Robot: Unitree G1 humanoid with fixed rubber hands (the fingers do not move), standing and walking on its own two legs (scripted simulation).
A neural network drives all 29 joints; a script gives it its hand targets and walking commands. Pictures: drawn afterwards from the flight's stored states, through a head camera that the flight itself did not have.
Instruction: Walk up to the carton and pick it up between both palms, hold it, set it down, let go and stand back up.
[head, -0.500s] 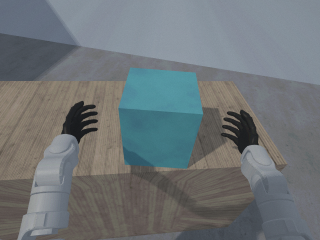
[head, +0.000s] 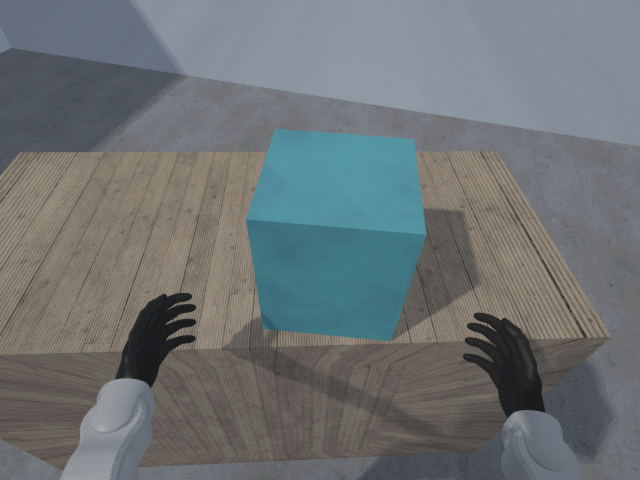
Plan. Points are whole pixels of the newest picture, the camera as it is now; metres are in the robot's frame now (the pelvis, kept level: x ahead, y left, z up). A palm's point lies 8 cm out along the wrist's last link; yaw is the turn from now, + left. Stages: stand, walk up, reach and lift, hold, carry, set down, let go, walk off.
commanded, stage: set down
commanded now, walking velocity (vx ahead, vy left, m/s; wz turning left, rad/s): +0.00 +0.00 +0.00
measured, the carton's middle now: (335, 238) +0.46 +0.03 +0.03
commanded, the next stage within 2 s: let go in 1.26 s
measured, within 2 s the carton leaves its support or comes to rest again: neither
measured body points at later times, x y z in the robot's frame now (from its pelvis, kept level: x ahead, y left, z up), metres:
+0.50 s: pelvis +0.01 +0.00 +0.00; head +0.00 +0.01 +0.45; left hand +0.20 +0.24 -0.01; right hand +0.21 -0.20 -0.01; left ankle +0.00 +0.14 -0.75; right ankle -0.02 -0.13 -0.75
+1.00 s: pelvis +0.01 +0.00 +0.00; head +0.00 +0.00 +0.45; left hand +0.19 +0.23 -0.05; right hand +0.20 -0.20 -0.05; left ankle +0.00 +0.14 -0.75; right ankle -0.02 -0.13 -0.75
